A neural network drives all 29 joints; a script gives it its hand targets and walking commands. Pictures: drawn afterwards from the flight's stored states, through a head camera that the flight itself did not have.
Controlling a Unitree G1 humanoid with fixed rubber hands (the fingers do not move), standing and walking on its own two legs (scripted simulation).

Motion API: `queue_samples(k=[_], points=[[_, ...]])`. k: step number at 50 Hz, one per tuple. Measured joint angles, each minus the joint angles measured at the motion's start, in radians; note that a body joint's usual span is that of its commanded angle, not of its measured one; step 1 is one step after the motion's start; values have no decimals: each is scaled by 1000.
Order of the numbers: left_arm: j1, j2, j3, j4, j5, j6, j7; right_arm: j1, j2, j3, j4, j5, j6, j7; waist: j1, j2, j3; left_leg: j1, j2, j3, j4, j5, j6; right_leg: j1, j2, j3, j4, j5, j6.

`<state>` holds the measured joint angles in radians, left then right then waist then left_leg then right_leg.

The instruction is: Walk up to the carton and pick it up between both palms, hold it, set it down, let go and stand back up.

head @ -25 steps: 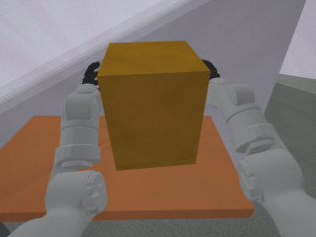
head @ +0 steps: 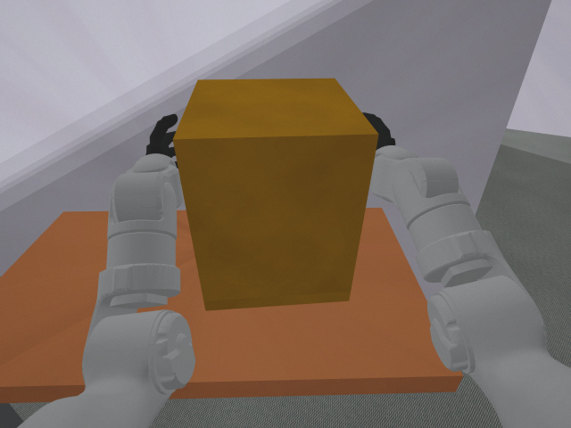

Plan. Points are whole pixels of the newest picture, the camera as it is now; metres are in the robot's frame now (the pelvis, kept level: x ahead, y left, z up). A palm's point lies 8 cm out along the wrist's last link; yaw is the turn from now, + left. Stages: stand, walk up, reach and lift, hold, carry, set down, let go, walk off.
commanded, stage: hold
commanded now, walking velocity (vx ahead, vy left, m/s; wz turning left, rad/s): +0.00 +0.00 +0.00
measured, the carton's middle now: (272, 189) +0.38 +0.01 +0.24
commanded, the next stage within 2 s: none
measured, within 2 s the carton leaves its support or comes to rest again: neither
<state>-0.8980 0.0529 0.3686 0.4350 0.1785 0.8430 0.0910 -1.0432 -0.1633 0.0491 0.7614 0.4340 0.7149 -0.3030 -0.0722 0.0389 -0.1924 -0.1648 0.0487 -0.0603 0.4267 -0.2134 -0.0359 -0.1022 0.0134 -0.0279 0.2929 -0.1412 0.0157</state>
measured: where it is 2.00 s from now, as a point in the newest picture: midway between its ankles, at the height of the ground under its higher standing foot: outside the picture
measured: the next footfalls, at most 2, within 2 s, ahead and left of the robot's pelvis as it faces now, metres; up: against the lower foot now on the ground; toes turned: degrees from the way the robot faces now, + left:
none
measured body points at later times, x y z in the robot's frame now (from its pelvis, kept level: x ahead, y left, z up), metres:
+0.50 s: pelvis +0.00 +0.00 +0.00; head -0.09 +0.01 +0.44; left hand +0.39 +0.15 +0.28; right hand +0.38 -0.14 +0.28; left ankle +0.01 +0.14 -0.75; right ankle +0.01 -0.13 -0.75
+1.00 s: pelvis +0.00 +0.00 +0.00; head -0.09 +0.01 +0.44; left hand +0.38 +0.16 +0.28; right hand +0.38 -0.14 +0.28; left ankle +0.01 +0.14 -0.75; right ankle +0.01 -0.13 -0.75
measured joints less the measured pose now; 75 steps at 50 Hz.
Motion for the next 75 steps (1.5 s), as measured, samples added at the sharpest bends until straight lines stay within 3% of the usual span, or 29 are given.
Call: queue_samples(k=[17,32,43,55,67,75], points=[[-39,14,-10,58,9,-12,-4,-49,1,-34,67,-11,-11,9,-4,-6,3,-13,-3,-2,8,0,2,-9,-3,-1,3,2,1],[-5,9,-22,4,0,-4,1,-2,-5,4,5,2,-13,7,-13,-3,4,-1,-1,-6,7,-6,0,10,0,-5,-10,1,2],[3,4,-5,-1,10,8,-8,2,0,11,14,8,-9,2,-2,-8,10,14,0,1,2,-5,0,17,1,2,-7,0,0],[-44,16,-8,50,9,-9,-3,-47,5,-41,62,-18,-14,11,-6,-6,7,-16,-6,-8,0,7,2,-12,-4,-5,-3,6,1],[-16,6,-11,31,12,-4,-2,-19,-4,-1,46,3,-16,11,-6,-8,12,2,1,-2,2,-4,-2,5,2,1,-4,-1,-2],[11,3,-15,-24,-2,2,-1,18,-8,24,-28,11,-5,-1,-7,-4,16,8,3,-6,7,-8,-2,15,5,-2,-5,-3,-1]])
